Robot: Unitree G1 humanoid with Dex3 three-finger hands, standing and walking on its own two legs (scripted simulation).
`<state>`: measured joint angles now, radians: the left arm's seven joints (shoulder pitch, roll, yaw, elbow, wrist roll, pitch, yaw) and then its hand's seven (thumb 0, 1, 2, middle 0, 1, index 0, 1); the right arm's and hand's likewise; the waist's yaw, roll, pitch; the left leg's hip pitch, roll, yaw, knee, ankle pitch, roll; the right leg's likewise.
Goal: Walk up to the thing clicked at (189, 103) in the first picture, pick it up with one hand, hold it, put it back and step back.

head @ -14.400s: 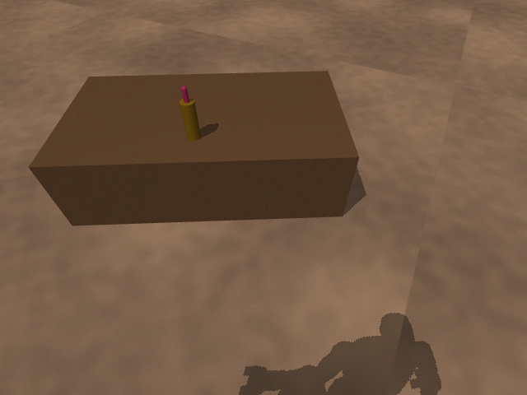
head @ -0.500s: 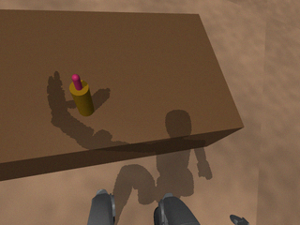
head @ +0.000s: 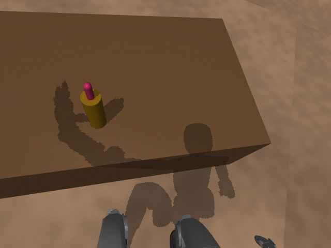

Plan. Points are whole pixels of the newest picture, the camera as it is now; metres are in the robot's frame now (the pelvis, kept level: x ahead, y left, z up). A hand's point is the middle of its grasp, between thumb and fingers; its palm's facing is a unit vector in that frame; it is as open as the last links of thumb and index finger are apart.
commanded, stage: approach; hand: left
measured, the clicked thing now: (93, 105) +0.54 +0.18 -0.17
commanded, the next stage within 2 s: close in in 0.54 s
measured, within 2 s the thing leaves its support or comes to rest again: neither
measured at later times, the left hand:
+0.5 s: hand (28, 107) +0.48 +0.33 -0.08, palm faces +0.19 -0.98 +0.06, open 17.7 cm
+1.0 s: hand (82, 116) +0.51 +0.22 -0.18, palm faces +0.21 -0.98 -0.01, open 17.3 cm
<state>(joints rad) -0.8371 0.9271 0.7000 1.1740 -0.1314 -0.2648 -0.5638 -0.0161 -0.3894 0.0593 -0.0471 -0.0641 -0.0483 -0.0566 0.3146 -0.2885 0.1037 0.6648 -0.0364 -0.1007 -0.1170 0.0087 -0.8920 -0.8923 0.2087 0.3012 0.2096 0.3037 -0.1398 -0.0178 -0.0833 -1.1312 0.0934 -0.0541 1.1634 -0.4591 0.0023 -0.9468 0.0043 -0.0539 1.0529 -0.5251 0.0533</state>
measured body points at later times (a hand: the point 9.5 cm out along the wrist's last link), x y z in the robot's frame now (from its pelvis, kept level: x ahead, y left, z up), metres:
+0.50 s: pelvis -0.02 +0.00 -0.09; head +0.20 +0.06 +0.30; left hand +0.47 +0.38 -0.08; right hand +0.03 -0.27 -0.18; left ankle +0.04 +0.11 -0.65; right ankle -0.02 -0.17 -0.65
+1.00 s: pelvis -0.07 -0.02 -0.20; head +0.16 +0.01 +0.19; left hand +0.49 +0.27 -0.17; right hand -0.03 -0.27 -0.32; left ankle +0.04 +0.11 -0.65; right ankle -0.02 -0.17 -0.65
